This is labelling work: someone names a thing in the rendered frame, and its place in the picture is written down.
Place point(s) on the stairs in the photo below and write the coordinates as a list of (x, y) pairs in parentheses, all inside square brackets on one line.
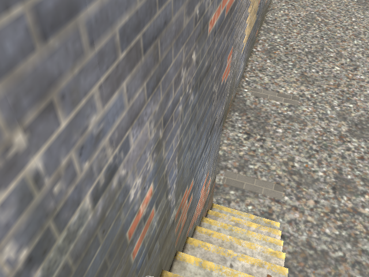
[(231, 243)]

